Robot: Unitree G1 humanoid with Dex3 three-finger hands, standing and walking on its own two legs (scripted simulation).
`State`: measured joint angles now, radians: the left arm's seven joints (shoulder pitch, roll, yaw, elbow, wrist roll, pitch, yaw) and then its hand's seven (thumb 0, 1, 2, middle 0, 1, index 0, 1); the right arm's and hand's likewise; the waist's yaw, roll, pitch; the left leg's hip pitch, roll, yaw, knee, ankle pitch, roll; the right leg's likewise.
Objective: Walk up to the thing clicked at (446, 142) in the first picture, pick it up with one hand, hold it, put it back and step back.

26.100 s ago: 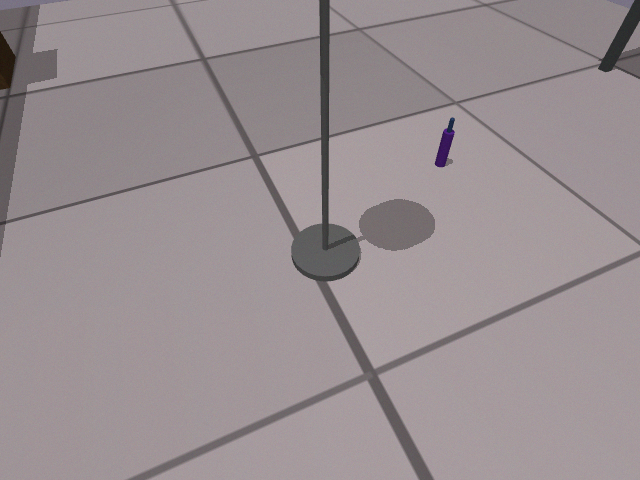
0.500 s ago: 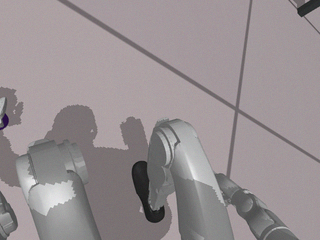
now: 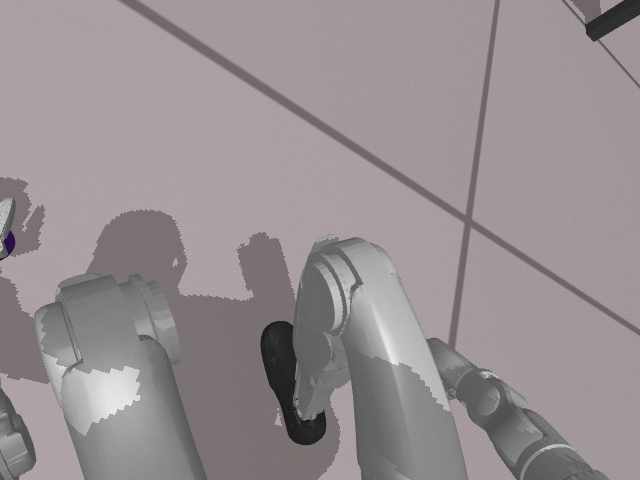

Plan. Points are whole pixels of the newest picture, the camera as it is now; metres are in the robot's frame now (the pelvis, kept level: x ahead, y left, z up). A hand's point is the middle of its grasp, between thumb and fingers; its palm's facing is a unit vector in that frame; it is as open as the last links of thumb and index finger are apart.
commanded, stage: open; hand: left
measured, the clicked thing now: out of the picture +0.41 +0.30 -0.15
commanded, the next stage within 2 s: withdraw in 0.32 s
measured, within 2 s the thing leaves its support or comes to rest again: neither
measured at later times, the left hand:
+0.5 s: hand out of the picture +0.41 +0.29 -0.15, palm faces +0.33 -0.94 +0.02, open 14.8 cm
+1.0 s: hand out of the picture +0.38 +0.37 -0.04, palm faces +0.31 -0.94 -0.16, open 17.4 cm
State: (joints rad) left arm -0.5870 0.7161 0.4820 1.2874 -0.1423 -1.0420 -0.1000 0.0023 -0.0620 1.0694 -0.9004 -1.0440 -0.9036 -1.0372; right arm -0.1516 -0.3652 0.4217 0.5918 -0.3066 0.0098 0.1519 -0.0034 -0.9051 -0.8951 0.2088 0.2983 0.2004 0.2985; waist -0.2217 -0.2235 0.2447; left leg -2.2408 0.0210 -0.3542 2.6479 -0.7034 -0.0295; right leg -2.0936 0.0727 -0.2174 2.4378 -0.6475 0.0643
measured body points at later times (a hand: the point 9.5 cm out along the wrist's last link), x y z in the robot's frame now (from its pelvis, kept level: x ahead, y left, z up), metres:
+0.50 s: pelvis +0.00 +0.00 +0.00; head +0.21 +0.18 +0.35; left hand +0.39 +0.34 -0.15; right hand +0.18 -0.24 -0.05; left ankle +0.08 +0.13 -0.25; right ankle +0.13 -0.12 -0.25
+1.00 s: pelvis +0.00 +0.00 +0.04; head +0.19 +0.14 +0.42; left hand +0.36 +0.42 -0.03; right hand +0.20 -0.24 -0.04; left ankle +0.08 +0.13 -0.25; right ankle +0.13 -0.12 -0.25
